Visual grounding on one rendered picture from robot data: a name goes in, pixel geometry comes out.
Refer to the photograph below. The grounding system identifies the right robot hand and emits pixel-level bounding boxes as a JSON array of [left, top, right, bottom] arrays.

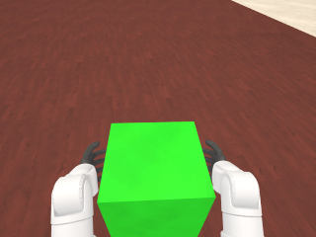
[[201, 139, 226, 180]]

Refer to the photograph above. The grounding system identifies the left robot hand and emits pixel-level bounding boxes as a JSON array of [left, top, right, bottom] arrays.
[[80, 141, 107, 182]]

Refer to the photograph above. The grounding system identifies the robot right forearm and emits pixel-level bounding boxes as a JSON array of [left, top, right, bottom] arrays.
[[211, 160, 265, 237]]

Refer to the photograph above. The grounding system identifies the carton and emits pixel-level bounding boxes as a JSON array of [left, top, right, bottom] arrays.
[[97, 121, 216, 237]]

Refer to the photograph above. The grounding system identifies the robot left forearm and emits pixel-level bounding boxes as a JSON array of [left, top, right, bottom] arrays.
[[50, 163, 99, 237]]

